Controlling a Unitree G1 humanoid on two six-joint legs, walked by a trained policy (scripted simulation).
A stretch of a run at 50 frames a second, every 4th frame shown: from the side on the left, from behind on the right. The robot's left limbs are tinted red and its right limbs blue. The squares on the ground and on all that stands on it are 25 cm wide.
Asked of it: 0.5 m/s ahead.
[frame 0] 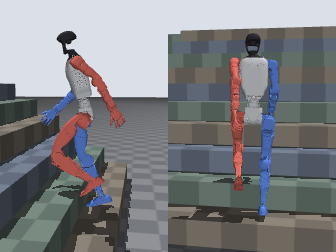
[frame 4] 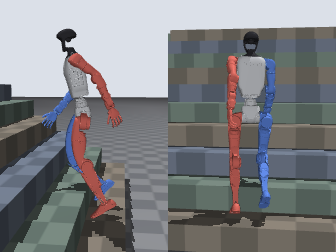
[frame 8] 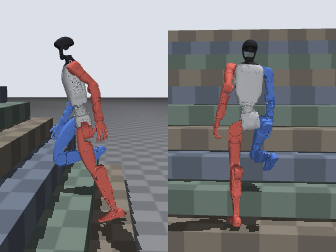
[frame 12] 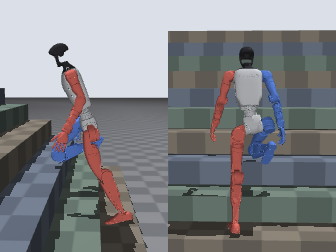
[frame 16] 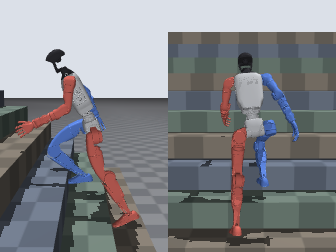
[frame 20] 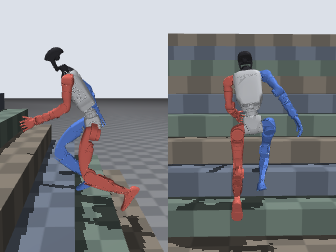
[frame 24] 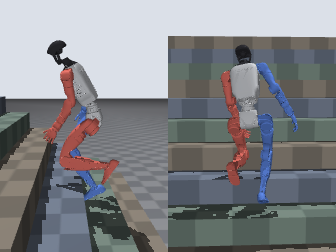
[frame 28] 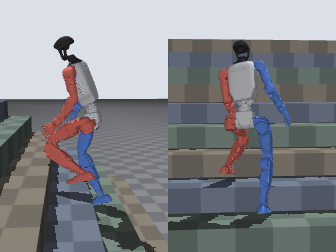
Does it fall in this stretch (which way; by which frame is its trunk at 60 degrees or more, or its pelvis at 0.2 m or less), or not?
no
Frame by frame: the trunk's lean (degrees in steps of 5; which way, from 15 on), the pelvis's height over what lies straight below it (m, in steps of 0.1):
0: 15 forward, 0.8
4: 10, 0.6
8: 15 forward, 0.6
12: 25 forward, 0.6
16: 30 forward, 0.6
20: 35 forward, 0.7
24: 30 forward, 0.7
28: 25 forward, 0.8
